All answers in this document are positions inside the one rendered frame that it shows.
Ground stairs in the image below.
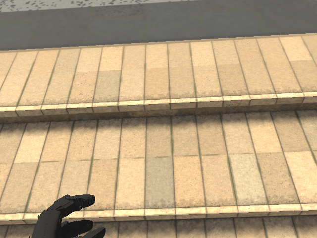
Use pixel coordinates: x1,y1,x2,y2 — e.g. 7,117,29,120
0,102,317,238

